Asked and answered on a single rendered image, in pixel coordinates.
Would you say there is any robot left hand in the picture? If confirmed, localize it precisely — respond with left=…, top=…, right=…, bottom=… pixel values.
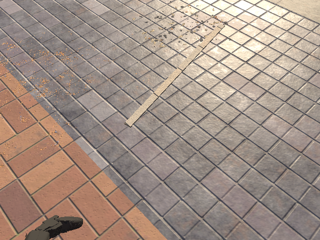
left=25, top=215, right=83, bottom=240

